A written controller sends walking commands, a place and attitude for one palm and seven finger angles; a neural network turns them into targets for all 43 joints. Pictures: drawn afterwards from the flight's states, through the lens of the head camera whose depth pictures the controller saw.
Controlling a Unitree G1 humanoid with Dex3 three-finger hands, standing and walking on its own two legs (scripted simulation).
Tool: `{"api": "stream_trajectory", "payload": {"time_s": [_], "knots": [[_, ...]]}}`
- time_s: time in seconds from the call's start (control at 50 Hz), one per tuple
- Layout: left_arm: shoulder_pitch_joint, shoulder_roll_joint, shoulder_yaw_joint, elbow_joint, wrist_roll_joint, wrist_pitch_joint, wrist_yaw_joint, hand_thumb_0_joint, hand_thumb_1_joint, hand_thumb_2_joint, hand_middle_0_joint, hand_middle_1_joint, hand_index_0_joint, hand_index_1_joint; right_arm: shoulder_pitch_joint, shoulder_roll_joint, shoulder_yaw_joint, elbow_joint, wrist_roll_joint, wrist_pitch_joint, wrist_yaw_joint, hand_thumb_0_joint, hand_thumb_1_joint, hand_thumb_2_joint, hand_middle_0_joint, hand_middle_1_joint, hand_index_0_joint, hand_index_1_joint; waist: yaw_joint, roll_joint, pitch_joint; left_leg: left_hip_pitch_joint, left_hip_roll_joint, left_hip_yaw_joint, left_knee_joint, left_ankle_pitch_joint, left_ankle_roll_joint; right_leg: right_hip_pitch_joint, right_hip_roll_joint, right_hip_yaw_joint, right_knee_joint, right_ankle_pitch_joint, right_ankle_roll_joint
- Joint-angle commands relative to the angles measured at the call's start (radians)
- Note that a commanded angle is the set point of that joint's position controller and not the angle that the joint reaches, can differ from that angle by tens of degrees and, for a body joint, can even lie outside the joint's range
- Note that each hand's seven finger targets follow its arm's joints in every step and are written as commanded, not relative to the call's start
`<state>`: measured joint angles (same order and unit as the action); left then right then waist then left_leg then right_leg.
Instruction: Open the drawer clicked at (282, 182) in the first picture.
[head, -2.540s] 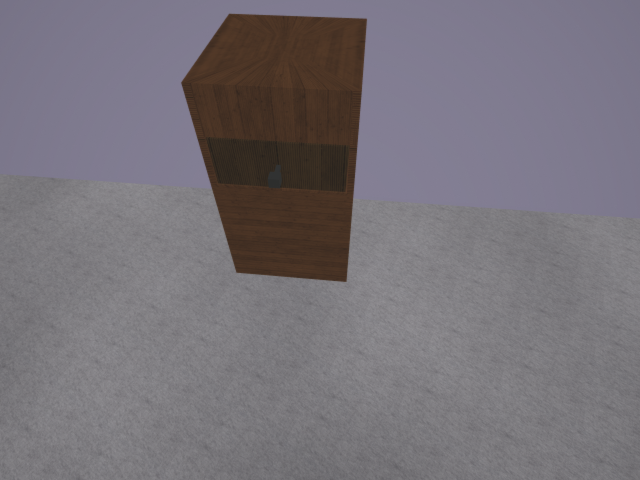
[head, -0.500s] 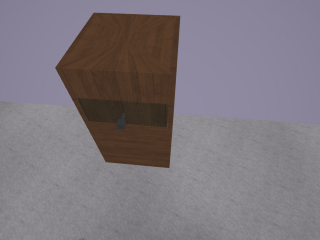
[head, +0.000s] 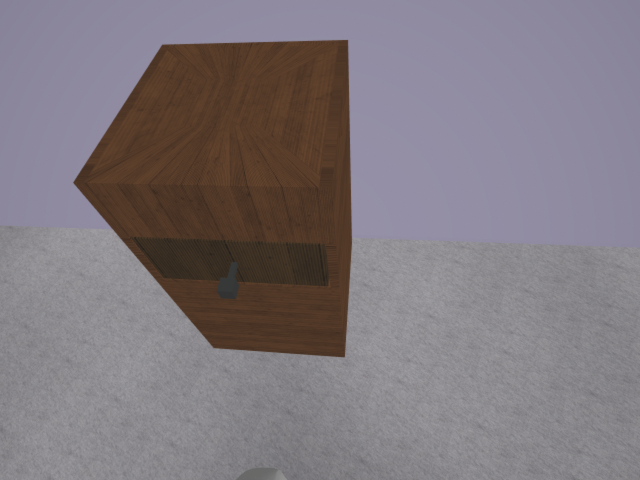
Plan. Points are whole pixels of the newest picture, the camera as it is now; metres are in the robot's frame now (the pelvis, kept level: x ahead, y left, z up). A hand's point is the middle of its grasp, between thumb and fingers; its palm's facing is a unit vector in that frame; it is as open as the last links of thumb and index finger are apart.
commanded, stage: come to a stop and stand still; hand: left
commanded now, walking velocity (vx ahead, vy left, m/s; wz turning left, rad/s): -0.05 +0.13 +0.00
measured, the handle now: (230, 280) +0.49 +0.24 -0.21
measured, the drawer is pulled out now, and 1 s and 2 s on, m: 0.00 0.00 0.00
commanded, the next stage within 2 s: look again from close up in 1.04 s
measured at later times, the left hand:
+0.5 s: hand out of the picture -0.02 +0.19 -0.16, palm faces +0.06 -0.97 -0.22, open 7.3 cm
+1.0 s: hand out of the picture +0.01 +0.22 -0.16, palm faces +0.00 -0.98 -0.19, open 7.3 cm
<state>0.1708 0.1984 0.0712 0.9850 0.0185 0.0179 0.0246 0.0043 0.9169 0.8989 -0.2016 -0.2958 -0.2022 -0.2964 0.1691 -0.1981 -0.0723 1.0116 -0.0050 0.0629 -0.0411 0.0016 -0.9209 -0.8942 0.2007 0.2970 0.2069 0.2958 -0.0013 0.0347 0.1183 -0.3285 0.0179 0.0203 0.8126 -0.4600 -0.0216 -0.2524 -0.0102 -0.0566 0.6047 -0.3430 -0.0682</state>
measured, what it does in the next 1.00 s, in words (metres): steps on the spot: left foot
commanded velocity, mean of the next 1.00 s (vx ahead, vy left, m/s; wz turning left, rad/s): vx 0.00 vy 0.04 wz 0.00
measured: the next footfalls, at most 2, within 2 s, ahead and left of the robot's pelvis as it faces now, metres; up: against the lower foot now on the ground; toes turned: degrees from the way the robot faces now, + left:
left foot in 0.50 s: +0.00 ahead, +0.16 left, +0.00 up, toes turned -3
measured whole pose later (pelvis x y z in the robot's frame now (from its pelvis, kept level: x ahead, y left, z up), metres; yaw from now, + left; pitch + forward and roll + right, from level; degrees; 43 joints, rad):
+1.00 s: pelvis -0.01 +0.05 +0.01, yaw -2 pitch -1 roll +0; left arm 0.23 0.15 0.02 1.14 0.01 0.00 0.02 0.00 0.92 0.90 -0.20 -0.30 -0.20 -0.30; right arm 0.32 -0.11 0.00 1.14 -0.02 -0.01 -0.04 0.00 -0.91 -0.89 0.20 0.30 0.20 0.30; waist -0.01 0.00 0.04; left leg -0.13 -0.01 -0.01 0.38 -0.25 0.01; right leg -0.18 -0.01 -0.01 0.41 -0.22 0.00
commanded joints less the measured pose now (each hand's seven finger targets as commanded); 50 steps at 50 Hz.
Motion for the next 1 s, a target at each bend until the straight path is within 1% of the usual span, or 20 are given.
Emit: {"api": "stream_trajectory", "payload": {"time_s": [0.0, 0.06, 0.12, 0.22, 0.3, 0.34, 0.38, 0.42, 0.44, 0.46, 0.48, 0.5, 0.52, 0.54, 0.56, 0.58, 0.68, 0.76, 0.86, 0.98], "knots": [[0.057, 0.122, 0.023, -0.037, -0.001, -0.007, 0.019, 0.0, 0.9, 0.9, -0.2, -0.3, -0.2, -0.3, 0.022, -0.059, -0.019, -0.042, -0.005, 0.008, 0.004, 0.0, -0.9, -0.9, 0.2, 0.3, 0.2, 0.3, 0.01, -0.193, -0.077, -0.158, -0.043, -0.08, 0.381, -0.064, 0.004, 0.12, -0.27, 0.241, -0.21, 0.947, -0.125], [0.114, 0.114, 0.023, -0.033, -0.008, -0.016, 0.03, 0.0, 0.9, 0.9, -0.2, -0.3, -0.2, -0.3, 0.009, -0.063, -0.01, -0.036, -0.004, 0.004, 0.01, 0.0, -0.9, -0.9, 0.2, 0.3, 0.2, 0.3, 0.033, -0.19, -0.183, -0.176, -0.039, -0.064, 0.255, -0.005, -0.022, 0.314, -0.242, 0.211, -0.198, 1.02, -0.059], [0.134, 0.129, 0.025, -0.022, -0.006, -0.019, 0.033, 0.0, 0.9, 0.9, -0.2, -0.3, -0.2, -0.3, -0.007, -0.076, -0.007, -0.04, -0.005, 0.007, 0.014, 0.0, -0.9, -0.9, 0.2, 0.3, 0.2, 0.3, 0.047, -0.172, -0.189, -0.156, -0.037, -0.066, 0.17, 0.022, -0.029, 0.345, -0.264, 0.235, -0.226, 0.945, -0.064], [0.145, 0.136, 0.023, -0.005, -0.001, -0.022, 0.032, 0.0, 0.9, 0.9, -0.2, -0.3, -0.2, -0.3, -0.01, -0.082, -0.003, -0.046, -0.003, 0.006, 0.018, 0.0, -0.9, -0.9, 0.2, 0.3, 0.2, 0.3, 0.05, -0.164, -0.16, -0.127, -0.03, -0.072, 0.088, 0.034, -0.023, 0.32, -0.279, 0.261, -0.259, 0.84, -0.08], [0.122, 0.135, 0.021, 0.002, 0.007, -0.026, 0.024, 0.0, 0.9, 0.9, -0.2, -0.3, -0.2, -0.3, 0.0, -0.065, 0.0, -0.046, -0.002, -0.005, 0.022, 0.0, -0.9, -0.9, 0.2, 0.3, 0.2, 0.3, 0.035, -0.153, -0.135, -0.043, -0.016, -0.063, -0.016, 0.026, -0.01, 0.214, -0.283, 0.274, -0.296, 0.613, -0.132], [0.104, 0.135, 0.013, 0.012, 0.01, -0.025, 0.017, 0.0, 0.9, 0.9, -0.2, -0.3, -0.2, -0.3, 0.014, -0.054, 0.004, -0.037, -0.001, -0.012, 0.024, 0.0, -0.9, -0.9, 0.2, 0.3, 0.2, 0.3, 0.024, -0.167, -0.101, 0.026, -0.02, -0.047, -0.094, 0.044, -0.001, 0.126, -0.268, 0.273, -0.323, 0.46, -0.124], [0.082, 0.135, 0.013, 0.02, 0.006, -0.025, 0.01, 0.0, 0.9, 0.9, -0.2, -0.3, -0.2, -0.3, 0.06, -0.045, 0.007, -0.017, -0.003, -0.02, 0.023, 0.0, -0.9, -0.9, 0.2, 0.3, 0.2, 0.3, 0.003, -0.169, -0.095, 0.104, -0.023, -0.031, -0.213, 0.117, 0.008, 0.079, -0.228, 0.244, -0.324, 0.325, -0.093], [0.06, 0.122, 0.005, 0.031, -0.003, -0.025, 0.007, 0.0, 0.9, 0.9, -0.2, -0.3, -0.2, -0.3, 0.116, -0.043, 0.014, 0.011, -0.004, -0.037, 0.02, 0.0, -0.9, -0.9, 0.2, 0.3, 0.2, 0.3, -0.025, -0.134, -0.093, 0.232, -0.013, -0.038, -0.39, 0.259, 0.018, -0.006, -0.185, 0.207, -0.288, 0.196, -0.038], [0.067, 0.093, 0.0, 0.034, -0.005, -0.022, 0.005, 0.0, 0.9, 0.9, -0.2, -0.3, -0.2, -0.3, 0.116, -0.062, 0.012, 0.013, -0.007, -0.047, 0.017, 0.0, -0.9, -0.9, 0.2, 0.3, 0.2, 0.3, -0.016, -0.032, -0.075, 0.249, 0.05, -0.117, -0.442, 0.281, 0.043, -0.072, -0.12, 0.175, -0.255, 0.068, -0.002], [0.083, 0.064, -0.009, 0.038, -0.009, -0.019, 0.003, 0.0, 0.9, 0.9, -0.2, -0.3, -0.2, -0.3, 0.1, -0.098, 0.014, 0.01, -0.017, -0.055, 0.013, 0.0, -0.9, -0.9, 0.2, 0.3, 0.2, 0.3, 0.001, 0.075, -0.052, 0.181, 0.142, -0.209, -0.492, 0.272, 0.083, -0.06, -0.057, 0.125, -0.228, 0.01, 0.026], [0.096, 0.05, -0.016, 0.049, -0.007, -0.016, 0.003, 0.0, 0.9, 0.9, -0.2, -0.3, -0.2, -0.3, 0.067, -0.116, 0.022, 0.005, -0.024, -0.053, 0.009, 0.0, -0.9, -0.9, 0.2, 0.3, 0.2, 0.3, 0.02, 0.078, -0.032, 0.062, 0.183, -0.244, -0.543, 0.148, 0.111, 0.025, -0.039, 0.081, -0.232, 0.001, 0.039], [0.103, 0.042, -0.02, 0.057, -0.002, -0.02, 0.001, 0.0, 0.9, 0.9, -0.2, -0.3, -0.2, -0.3, 0.052, -0.118, 0.025, 0.002, -0.026, -0.05, 0.008, 0.0, -0.9, -0.9, 0.2, 0.3, 0.2, 0.3, 0.032, -0.006, -0.024, -0.02, 0.155, -0.21, -0.535, 0.04, 0.1, 0.091, -0.039, 0.092, -0.269, 0.025, 0.04], [0.114, 0.041, -0.021, 0.057, -0.002, -0.034, -0.001, 0.0, 0.9, 0.9, -0.2, -0.3, -0.2, -0.3, 0.074, -0.109, 0.025, -0.001, -0.024, -0.051, 0.003, 0.0, -0.9, -0.9, 0.2, 0.3, 0.2, 0.3, 0.032, -0.141, -0.048, 0.006, 0.087, -0.128, -0.443, 0.117, 0.066, 0.088, -0.052, 0.151, -0.329, 0.043, 0.047], [0.069, 0.07, -0.014, 0.075, -0.002, -0.023, -0.001, 0.0, 0.9, 0.9, -0.2, -0.3, -0.2, -0.3, 0.09, -0.077, 0.031, 0.024, -0.018, -0.058, 0.006, 0.0, -0.9, -0.9, 0.2, 0.3, 0.2, 0.3, 0.005, -0.022, -0.04, 0.065, 0.051, -0.11, -0.456, 0.195, 0.047, 0.056, -0.081, 0.163, -0.31, 0.04, 0.027], [0.062, 0.079, -0.014, 0.08, -0.009, -0.023, -0.004, 0.0, 0.9, 0.9, -0.2, -0.3, -0.2, -0.3, 0.112, -0.063, 0.043, 0.045, -0.018, -0.063, 0.005, 0.0, -0.9, -0.9, 0.2, 0.3, 0.2, 0.3, 0.006, 0.058, -0.074, 0.095, 0.067, -0.115, -0.48, 0.234, 0.047, 0.07, -0.075, 0.145, -0.288, 0.068, 0.019], [0.072, 0.073, -0.017, 0.082, -0.01, -0.027, -0.005, 0.0, 0.9, 0.9, -0.2, -0.3, -0.2, -0.3, 0.117, -0.06, 0.046, 0.049, -0.017, -0.068, 0.004, 0.0, -0.9, -0.9, 0.2, 0.3, 0.2, 0.3, 0.009, 0.07, -0.091, 0.096, 0.079, -0.121, -0.485, 0.262, 0.048, 0.092, -0.063, 0.13, -0.271, 0.116, 0.02], [0.099, 0.049, -0.03, 0.12, -0.01, -0.029, -0.002, 0.0, 0.9, 0.9, -0.2, -0.3, -0.2, -0.3, 0.142, -0.056, 0.053, 0.064, -0.013, -0.081, -0.006, 0.0, -0.9, -0.9, 0.2, 0.3, 0.2, 0.3, 0.016, -0.011, -0.094, 0.112, 0.091, -0.124, -0.507, 0.329, 0.052, 0.122, -0.065, 0.102, -0.264, 0.177, 0.027], [0.106, 0.042, -0.036, 0.133, -0.01, -0.024, 0.0, 0.0, 0.9, 0.9, -0.2, -0.3, -0.2, -0.3, 0.167, -0.045, 0.057, 0.079, -0.015, -0.081, -0.007, 0.0, -0.9, -0.9, 0.2, 0.3, 0.2, 0.3, 0.015, 0.0, -0.031, 0.076, 0.087, -0.13, -0.539, 0.27, 0.052, 0.104, -0.06, 0.1, -0.267, 0.141, 0.029], [0.12, 0.035, -0.038, 0.139, -0.01, -0.026, 0.002, 0.0, 0.9, 0.9, -0.2, -0.3, -0.2, -0.3, 0.197, -0.035, 0.059, 0.09, -0.015, -0.086, -0.009, 0.0, -0.9, -0.9, 0.2, 0.3, 0.2, 0.3, 0.015, 0.008, -0.043, 0.087, 0.084, -0.126, -0.541, 0.292, 0.054, 0.113, -0.062, 0.098, -0.256, 0.166, 0.031], [0.129, 0.028, -0.04, 0.139, -0.012, -0.032, 0.005, 0.0, 0.9, 0.9, -0.2, -0.3, -0.2, -0.3, 0.222, -0.021, 0.058, 0.097, -0.012, -0.092, -0.011, 0.0, -0.9, -0.9, 0.2, 0.3, 0.2, 0.3, 0.009, -0.031, -0.066, 0.135, 0.079, -0.113, -0.511, 0.395, 0.055, 0.109, -0.069, 0.1, -0.248, 0.223, 0.032]]}}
